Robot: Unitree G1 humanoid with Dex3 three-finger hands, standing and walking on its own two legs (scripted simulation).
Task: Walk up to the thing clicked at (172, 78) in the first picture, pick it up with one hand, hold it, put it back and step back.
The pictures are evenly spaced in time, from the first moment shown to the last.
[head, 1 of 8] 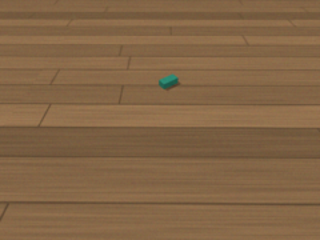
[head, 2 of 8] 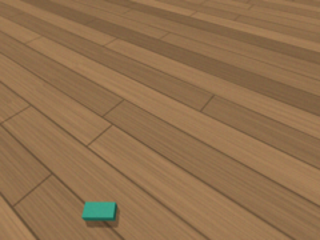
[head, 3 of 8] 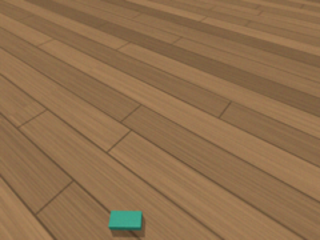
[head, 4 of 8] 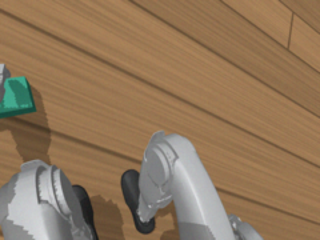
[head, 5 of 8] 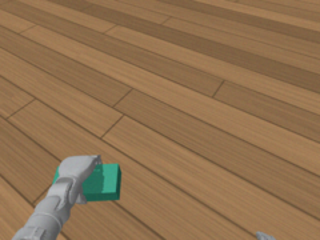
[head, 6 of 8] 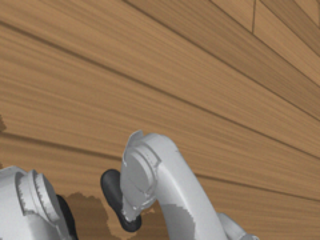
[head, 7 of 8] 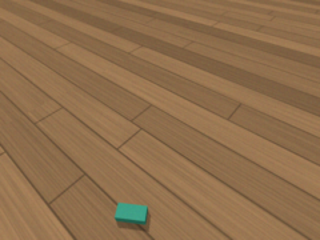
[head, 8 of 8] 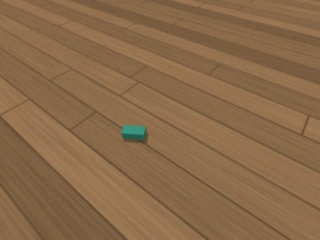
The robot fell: no
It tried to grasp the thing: yes
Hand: left
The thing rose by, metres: 0.68
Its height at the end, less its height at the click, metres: +0.00
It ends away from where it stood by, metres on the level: 0.01
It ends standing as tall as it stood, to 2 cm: yes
